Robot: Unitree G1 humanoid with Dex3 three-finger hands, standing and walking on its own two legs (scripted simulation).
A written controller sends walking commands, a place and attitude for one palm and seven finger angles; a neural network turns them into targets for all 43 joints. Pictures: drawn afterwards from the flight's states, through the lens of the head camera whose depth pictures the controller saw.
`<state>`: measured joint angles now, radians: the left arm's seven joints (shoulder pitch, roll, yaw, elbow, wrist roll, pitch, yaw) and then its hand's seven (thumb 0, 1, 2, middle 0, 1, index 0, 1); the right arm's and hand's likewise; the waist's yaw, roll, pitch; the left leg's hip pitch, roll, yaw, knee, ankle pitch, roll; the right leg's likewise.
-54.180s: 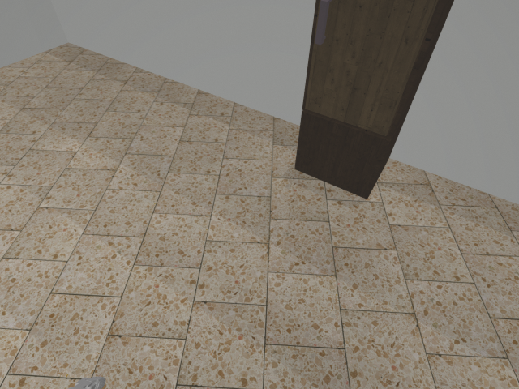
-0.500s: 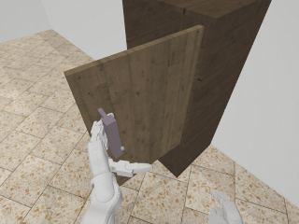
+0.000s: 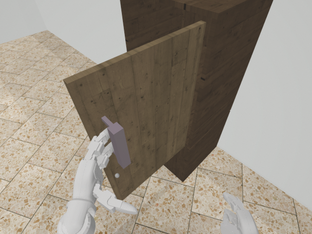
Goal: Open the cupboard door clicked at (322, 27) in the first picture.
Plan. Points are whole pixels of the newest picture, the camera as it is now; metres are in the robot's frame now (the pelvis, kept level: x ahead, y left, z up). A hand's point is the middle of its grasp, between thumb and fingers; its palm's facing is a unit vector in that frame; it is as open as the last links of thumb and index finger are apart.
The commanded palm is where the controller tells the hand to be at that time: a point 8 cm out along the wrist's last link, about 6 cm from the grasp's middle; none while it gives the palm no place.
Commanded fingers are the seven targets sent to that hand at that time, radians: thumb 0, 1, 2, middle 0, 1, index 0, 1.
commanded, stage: slide the hand sideways off the handle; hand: left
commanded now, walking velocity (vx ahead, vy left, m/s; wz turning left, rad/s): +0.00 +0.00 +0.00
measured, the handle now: (115, 142) +0.32 +0.13 +0.09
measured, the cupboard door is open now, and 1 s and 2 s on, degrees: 88 88 88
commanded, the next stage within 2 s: draw the hand back to the body in 0.68 s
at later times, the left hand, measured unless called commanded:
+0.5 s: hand (91, 192) +0.19 +0.15 +0.09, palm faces +0.05 -1.00 -0.05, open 16.2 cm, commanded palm +0.15 +0.22 +0.09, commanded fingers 0.00 -0.50 0.30 -0.15 -0.30 -0.15 -0.30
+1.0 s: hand (68, 199) +0.17 +0.19 +0.10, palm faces +0.04 -1.00 -0.05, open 16.3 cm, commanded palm +0.13 +0.25 +0.11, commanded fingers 0.00 -0.50 0.30 -0.15 -0.30 -0.15 -0.30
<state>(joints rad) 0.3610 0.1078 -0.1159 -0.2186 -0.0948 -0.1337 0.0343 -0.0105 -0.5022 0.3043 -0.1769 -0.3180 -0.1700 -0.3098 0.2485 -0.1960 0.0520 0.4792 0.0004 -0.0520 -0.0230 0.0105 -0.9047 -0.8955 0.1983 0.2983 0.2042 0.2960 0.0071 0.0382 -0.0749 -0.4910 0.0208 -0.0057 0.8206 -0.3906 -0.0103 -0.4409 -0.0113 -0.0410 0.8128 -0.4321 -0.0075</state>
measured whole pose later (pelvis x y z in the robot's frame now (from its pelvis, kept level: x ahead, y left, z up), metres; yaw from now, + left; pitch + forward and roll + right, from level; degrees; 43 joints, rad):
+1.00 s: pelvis +0.00 +0.01 -0.01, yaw +1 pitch +4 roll -2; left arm 0.58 0.23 0.14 -0.38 -0.28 -0.16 -0.21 -0.01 -0.50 0.30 -0.15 -0.30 -0.15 -0.30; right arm 0.26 -0.20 0.05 0.49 0.04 -0.17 -0.07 0.01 -0.90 -0.90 0.20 0.30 0.21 0.30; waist 0.04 0.05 -0.10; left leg -0.56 0.02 -0.04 0.90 -0.42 0.00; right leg -0.47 -0.01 -0.07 0.85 -0.45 0.00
